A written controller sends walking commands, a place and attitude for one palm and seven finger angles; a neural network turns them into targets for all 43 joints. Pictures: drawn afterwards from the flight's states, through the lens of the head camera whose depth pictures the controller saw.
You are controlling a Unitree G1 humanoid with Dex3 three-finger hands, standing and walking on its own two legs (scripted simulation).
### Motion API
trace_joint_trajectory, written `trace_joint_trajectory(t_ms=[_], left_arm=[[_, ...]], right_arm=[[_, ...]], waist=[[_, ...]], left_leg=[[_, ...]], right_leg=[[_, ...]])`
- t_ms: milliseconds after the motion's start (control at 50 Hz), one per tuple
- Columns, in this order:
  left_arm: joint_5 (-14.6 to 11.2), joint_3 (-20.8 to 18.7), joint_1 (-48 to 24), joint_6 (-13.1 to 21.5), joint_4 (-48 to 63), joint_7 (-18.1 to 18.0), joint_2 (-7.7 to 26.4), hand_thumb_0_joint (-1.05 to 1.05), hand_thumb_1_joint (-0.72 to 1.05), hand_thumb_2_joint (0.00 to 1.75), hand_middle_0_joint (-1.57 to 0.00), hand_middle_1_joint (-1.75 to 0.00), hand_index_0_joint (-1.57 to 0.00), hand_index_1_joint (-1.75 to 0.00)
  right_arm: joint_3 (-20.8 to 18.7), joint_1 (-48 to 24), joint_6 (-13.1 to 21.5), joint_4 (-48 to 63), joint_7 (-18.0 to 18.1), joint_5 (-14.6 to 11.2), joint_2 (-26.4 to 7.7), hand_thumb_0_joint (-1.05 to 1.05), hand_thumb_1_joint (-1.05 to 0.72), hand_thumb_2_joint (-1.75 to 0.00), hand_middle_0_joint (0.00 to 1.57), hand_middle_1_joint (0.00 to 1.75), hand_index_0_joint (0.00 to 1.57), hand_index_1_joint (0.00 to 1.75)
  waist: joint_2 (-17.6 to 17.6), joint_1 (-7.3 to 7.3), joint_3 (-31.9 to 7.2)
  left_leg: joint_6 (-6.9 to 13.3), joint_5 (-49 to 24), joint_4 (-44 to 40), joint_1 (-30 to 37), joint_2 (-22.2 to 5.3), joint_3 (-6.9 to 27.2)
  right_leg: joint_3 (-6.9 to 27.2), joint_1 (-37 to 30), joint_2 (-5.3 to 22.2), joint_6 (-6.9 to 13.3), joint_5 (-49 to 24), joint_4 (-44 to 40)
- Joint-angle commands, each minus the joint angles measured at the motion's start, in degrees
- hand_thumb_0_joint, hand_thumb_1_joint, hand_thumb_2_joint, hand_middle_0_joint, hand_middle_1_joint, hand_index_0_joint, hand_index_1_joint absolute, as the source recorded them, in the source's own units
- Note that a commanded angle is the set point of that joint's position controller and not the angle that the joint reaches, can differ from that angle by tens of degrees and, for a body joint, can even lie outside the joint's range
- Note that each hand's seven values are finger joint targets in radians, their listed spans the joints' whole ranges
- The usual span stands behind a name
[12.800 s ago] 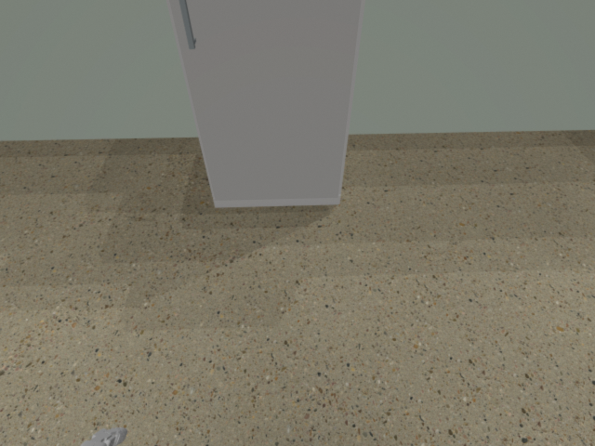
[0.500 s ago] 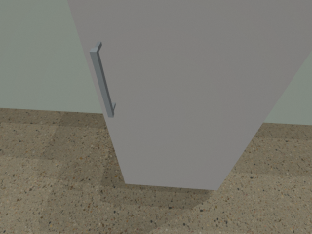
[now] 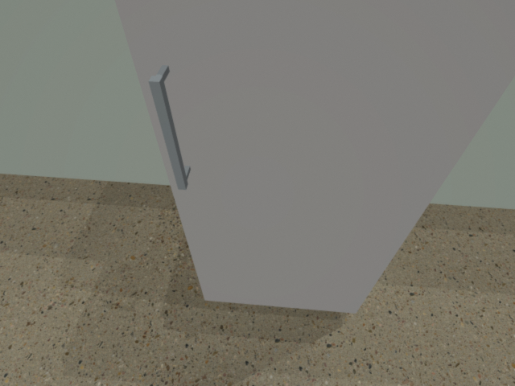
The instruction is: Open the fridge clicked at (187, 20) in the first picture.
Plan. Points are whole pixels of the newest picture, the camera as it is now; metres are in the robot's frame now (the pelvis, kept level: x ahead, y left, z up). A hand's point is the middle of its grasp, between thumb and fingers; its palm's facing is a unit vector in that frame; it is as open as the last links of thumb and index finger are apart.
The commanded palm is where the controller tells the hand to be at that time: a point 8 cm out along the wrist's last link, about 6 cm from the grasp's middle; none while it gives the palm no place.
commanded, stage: look again from close up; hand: left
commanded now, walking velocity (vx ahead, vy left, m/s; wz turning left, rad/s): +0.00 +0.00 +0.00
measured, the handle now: (174, 134) +0.49 +0.18 +0.13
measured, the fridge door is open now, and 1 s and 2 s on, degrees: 0 0 0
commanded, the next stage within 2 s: raise the hand to about handle height in 0.56 s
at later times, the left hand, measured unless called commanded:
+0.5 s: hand out of the picture +0.02 +0.19 -0.17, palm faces +0.00 -0.98 -0.22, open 7.3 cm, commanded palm none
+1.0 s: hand (140, 343) +0.18 +0.19 -0.01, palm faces -0.05 -1.00 -0.02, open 8.1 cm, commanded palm +0.12 +0.26 -0.03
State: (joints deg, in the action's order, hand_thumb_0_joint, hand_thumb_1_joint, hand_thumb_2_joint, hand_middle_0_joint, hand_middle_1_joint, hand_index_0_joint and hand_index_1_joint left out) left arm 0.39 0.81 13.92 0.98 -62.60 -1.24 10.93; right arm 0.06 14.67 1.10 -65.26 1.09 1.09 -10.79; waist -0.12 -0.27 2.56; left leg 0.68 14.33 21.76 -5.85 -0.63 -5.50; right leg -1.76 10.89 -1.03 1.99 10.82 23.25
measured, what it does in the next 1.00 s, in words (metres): stands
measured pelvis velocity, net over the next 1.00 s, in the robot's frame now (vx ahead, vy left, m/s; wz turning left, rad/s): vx -0.01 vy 0.00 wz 0.04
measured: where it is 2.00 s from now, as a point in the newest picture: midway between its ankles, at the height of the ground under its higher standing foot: outside the picture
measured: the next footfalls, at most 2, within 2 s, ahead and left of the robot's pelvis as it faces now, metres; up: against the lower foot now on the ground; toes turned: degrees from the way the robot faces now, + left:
none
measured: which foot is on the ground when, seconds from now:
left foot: down 0.00-1.00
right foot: down 0.00-1.00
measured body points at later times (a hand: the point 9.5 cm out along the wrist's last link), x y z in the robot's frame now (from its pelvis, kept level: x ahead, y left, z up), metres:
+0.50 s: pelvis +0.00 +0.00 +0.00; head +0.01 +0.00 +0.45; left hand +0.03 +0.24 -0.15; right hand +0.01 -0.24 -0.16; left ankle -0.03 +0.11 -0.74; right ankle +0.02 -0.10 -0.74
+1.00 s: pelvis -0.01 +0.00 -0.04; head +0.01 +0.01 +0.41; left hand +0.18 +0.24 -0.01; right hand +0.20 -0.25 -0.08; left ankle -0.03 +0.11 -0.74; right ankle +0.02 -0.10 -0.74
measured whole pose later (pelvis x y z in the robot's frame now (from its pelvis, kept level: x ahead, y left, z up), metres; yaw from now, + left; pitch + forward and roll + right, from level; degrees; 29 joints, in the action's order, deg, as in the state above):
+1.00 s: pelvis -0.01 +0.00 -0.04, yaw +2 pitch +6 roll +1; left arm -15.3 -9.5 20.2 29.0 -13.2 22.0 12.4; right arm -2.4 8.7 15.0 -32.0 -0.4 -1.2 -15.0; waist 1.5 -1.4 -4.1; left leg 1.1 24.6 46.7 -28.2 -0.3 -3.9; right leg -3.3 32.3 0.9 1.9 21.1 47.2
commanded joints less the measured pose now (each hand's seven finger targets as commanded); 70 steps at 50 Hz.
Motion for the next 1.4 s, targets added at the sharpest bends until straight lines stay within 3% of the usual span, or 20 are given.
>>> trace_joint_trajectory(t_ms=[0, 560, 620, 640, 660, 680, 700, 720, 760, 840, 900, 940, 980, 1040, 1080, 1120, 1200, 1260, 1300, 1380], left_arm=[[0.18, -1.53, 1.70, 1.20, 2.23, -0.68, 7.59, 0.00, 0.90, 0.90, -0.20, -0.30, -0.20, -0.30], [0.15, -1.65, 1.21, 1.31, 2.14, -0.54, 8.19, 0.00, 0.90, 0.90, -0.20, -0.30, -0.20, -0.30], [0.16, -1.66, 1.16, 1.38, 2.16, -0.59, 8.50, 0.00, 0.90, 0.90, -0.20, -0.30, -0.20, -0.30], [0.36, -1.22, 7.55, 1.41, -0.70, -2.88, 5.89, 0.00, 0.90, 0.90, -0.20, -0.30, -0.20, -0.30], [-11.48, -13.99, -36.76, 14.15, 83.77, -1.53, 23.00, 0.00, 0.88, 0.89, -0.20, -0.32, -0.20, -0.32], [-8.69, -16.08, -25.22, 13.50, 79.64, -2.99, 25.64, 0.00, 0.85, 0.88, -0.20, -0.33, -0.20, -0.33], [-8.98, -10.29, -9.47, 11.43, 69.01, -3.85, 14.99, 0.00, 0.83, 0.87, -0.21, -0.34, -0.21, -0.34], [-10.03, -3.40, 7.91, 6.18, 54.33, -3.47, 0.97, 0.00, 0.81, 0.86, -0.21, -0.36, -0.21, -0.36], [-12.50, -7.91, -2.06, 10.71, 62.76, -0.55, 5.18, 0.00, 0.76, 0.84, -0.21, -0.39, -0.21, -0.39], [-15.82, -10.11, 21.22, 23.83, 44.84, 11.02, -0.14, 0.00, 0.67, 0.80, -0.22, -0.45, -0.22, -0.45], [-16.61, -12.84, 23.93, 31.14, 45.75, 22.89, 4.71, 0.00, 0.60, 0.77, -0.22, -0.50, -0.22, -0.50], [-16.31, -17.04, 21.75, 30.62, 50.78, 27.41, 10.15, 0.00, 0.55, 0.75, -0.22, -0.53, -0.22, -0.53], [-18.91, -22.10, 15.52, 29.35, 60.83, 27.65, 14.67, 0.00, 0.50, 0.73, -0.23, -0.55, -0.23, -0.55], [-22.16, -21.06, 7.14, 31.48, 79.25, 24.28, 11.64, 0.00, 0.43, 0.70, -0.23, -0.60, -0.23, -0.60], [-21.45, -18.79, 1.10, 34.01, 88.52, 21.53, 12.50, 0.00, 0.39, 0.68, -0.24, -0.63, -0.24, -0.63], [-18.94, -12.50, 0.57, 34.89, 87.38, 20.67, 8.33, 0.00, 0.34, 0.66, -0.24, -0.66, -0.24, -0.66], [-16.92, -9.93, -2.10, 29.42, 77.85, 24.35, 10.33, 0.00, 0.25, 0.62, -0.25, -0.72, -0.25, -0.72], [-16.11, -14.61, 5.00, 19.39, 71.04, 27.00, 14.38, 0.00, 0.18, 0.59, -0.25, -0.76, -0.25, -0.76], [-17.84, -19.37, 7.14, 13.71, 71.53, 27.29, 16.86, 0.00, 0.13, 0.57, -0.25, -0.80, -0.25, -0.80], [-24.36, -28.83, 7.02, 11.51, 77.94, 23.08, 19.31, 0.00, 0.04, 0.53, -0.26, -0.86, -0.26, -0.86]], right_arm=[[-0.90, 2.81, 1.01, 1.48, 0.53, -0.33, -6.57, 0.00, -0.90, -0.90, 0.20, 0.30, 0.20, 0.30], [-0.96, 2.10, 1.14, 1.41, 0.53, -0.25, -7.24, 0.00, -0.90, -0.90, 0.20, 0.30, 0.20, 0.30], [-1.01, 1.94, 1.17, 1.44, 0.56, -0.31, -7.36, 0.00, -0.90, -0.90, 0.20, 0.30, 0.20, 0.30], [-1.13, -3.26, 1.16, 5.20, 0.02, -1.04, -6.52, 0.00, -0.90, -0.90, 0.20, 0.30, 0.20, 0.30], [-2.14, -2.41, 8.98, 26.50, 2.78, -4.21, -14.86, 0.00, -0.90, -0.90, 0.20, 0.30, 0.20, 0.30], [0.25, -6.32, 13.36, 24.73, 4.59, -4.35, -9.46, 0.00, -0.90, -0.90, 0.20, 0.30, 0.20, 0.30], [-0.44, -6.03, 15.16, 23.37, 4.89, -3.34, -11.10, 0.00, -0.90, -0.90, 0.20, 0.30, 0.20, 0.30], [-0.39, -5.03, 15.58, 22.10, 4.27, -4.39, -7.31, 0.00, -0.90, -0.90, 0.20, 0.30, 0.20, 0.30], [-2.53, -4.69, 17.15, 27.45, 3.44, -3.66, -11.41, 0.00, -0.90, -0.90, 0.20, 0.30, 0.20, 0.30], [-4.30, -6.30, 17.63, 32.76, 1.10, -2.33, -10.89, 0.00, -0.90, -0.90, 0.20, 0.30, 0.20, 0.30], [-5.56, -8.36, 16.89, 39.43, -1.59, -2.40, -12.78, 0.00, -0.90, -0.90, 0.20, 0.30, 0.20, 0.30], [-5.45, -8.75, 16.17, 42.17, -1.58, -3.17, -12.35, 0.00, -0.90, -0.90, 0.20, 0.30, 0.20, 0.30], [-5.34, -7.87, 15.57, 44.25, -0.79, -2.86, -12.17, 0.00, -0.90, -0.90, 0.20, 0.30, 0.20, 0.30], [-4.45, -5.82, 16.01, 45.89, -0.11, -2.46, -9.71, 0.00, -0.90, -0.90, 0.20, 0.30, 0.20, 0.30], [-3.89, -3.59, 16.30, 43.94, 0.44, -1.67, -10.01, 0.00, -0.90, -0.90, 0.20, 0.30, 0.20, 0.30], [-3.43, -2.88, 16.65, 41.93, 0.77, -1.96, -10.03, 0.00, -0.90, -0.90, 0.20, 0.30, 0.20, 0.30], [-2.64, -2.51, 17.27, 40.46, 2.15, -3.26, -11.90, 0.00, -0.90, -0.90, 0.20, 0.30, 0.20, 0.30], [-2.76, -4.12, 16.64, 42.48, 2.84, -4.43, -12.22, 0.00, -0.90, -0.90, 0.20, 0.30, 0.20, 0.30], [-2.09, -5.77, 15.71, 44.42, 2.84, -4.75, -11.67, 0.00, -0.90, -0.90, 0.20, 0.30, 0.20, 0.30], [-0.79, -8.00, 15.60, 45.56, 3.14, -4.00, -9.32, 0.00, -0.90, -0.90, 0.20, 0.30, 0.20, 0.30]], waist=[[0.69, 0.20, 0.89], [0.28, 0.26, 0.27], [0.25, 0.27, -0.48], [-2.06, 2.26, -0.17], [-8.21, -3.77, -27.76], [-15.67, -0.19, -19.34], [-15.08, 1.00, -19.23], [-6.49, -0.34, -9.55], [2.35, -2.26, -3.41], [19.89, 2.52, 1.22], [10.12, 3.27, -4.65], [6.43, 4.32, -11.19], [0.98, 4.85, -16.91], [-8.37, 2.93, -22.86], [-9.56, 0.41, -22.10], [-10.66, -2.30, -18.16], [-4.84, -4.78, -12.20], [0.67, -1.20, -15.61], [-0.70, 1.78, -19.56], [1.93, 5.06, -21.40]], left_leg=[[0.98, -3.41, -4.77, -3.63, -6.26, 6.05], [0.86, -4.60, -5.04, -3.72, -6.38, 6.61], [0.86, -5.54, -4.69, -3.31, -6.45, 6.54], [-0.72, -5.03, 6.49, -5.87, -7.14, 2.51], [0.15, -10.05, -0.62, 4.54, 1.60, 6.03], [0.03, -11.36, -0.39, 5.70, 0.93, 1.85], [-0.37, -9.59, -0.76, 0.28, 0.51, 3.62], [-0.16, -6.17, -0.63, -3.04, -0.56, 4.68], [0.13, -0.47, 3.06, -8.63, -0.23, 6.20], [-0.79, 5.39, 13.76, -25.98, 1.61, 4.83], [-1.43, 0.90, 20.21, -26.91, 3.24, 3.08], [-0.60, -1.27, 22.87, -29.65, 3.40, 2.35], [-0.16, -2.86, 24.49, -29.27, 3.29, 2.50], [0.09, -6.97, 25.68, -23.68, 2.23, 4.11], [0.25, -9.35, 27.24, -21.79, 1.44, 5.91], [0.57, -7.99, 27.53, -20.90, 0.44, 7.28], [0.98, 2.14, 26.41, -25.89, -0.03, 9.19], [1.13, 4.15, 23.11, -27.63, 0.44, 8.71], [0.72, 0.96, 20.87, -25.52, 0.77, 8.36], [-0.03, -5.70, 19.19, -24.18, 0.65, 8.45]], right_leg=[[8.11, -0.61, 7.46, 1.17, -4.75, -4.37], [7.75, -1.03, 7.54, 1.08, -5.33, -4.40], [7.75, -1.69, 7.66, 1.08, -7.19, -4.13], [8.24, -0.95, 11.29, -1.26, -22.60, -1.74], [5.42, -9.52, 4.53, -0.11, -14.71, 1.28], [5.17, -6.72, 2.43, 0.76, -8.49, 2.84], [0.88, -6.10, 2.59, 1.06, -2.72, 3.84], [-0.39, 0.50, 1.92, 0.16, -0.93, 2.14], [-1.42, 7.52, 2.35, -1.17, 5.15, 1.75], [-1.02, 16.73, 1.91, -1.19, 14.95, 8.88], [1.00, 13.43, 3.00, 0.41, 5.05, 15.20], [2.91, 12.43, 3.67, -0.08, -0.37, 18.22], [3.77, 12.37, 3.28, -0.38, -0.76, 20.35], [2.22, 13.51, 1.78, -0.68, -5.17, 22.80], [1.67, 16.81, 0.76, -0.21, -7.26, 24.38], [-0.06, 22.72, 0.38, -0.06, -3.19, 24.34], [-0.61, 25.18, 0.22, -0.59, 5.78, 21.53], [-0.29, 19.21, 1.04, -0.96, 8.46, 18.56], [-1.40, 14.31, 1.42, -0.87, 5.54, 18.76], [-2.83, 7.55, 0.88, -0.84, -0.67, 18.87]])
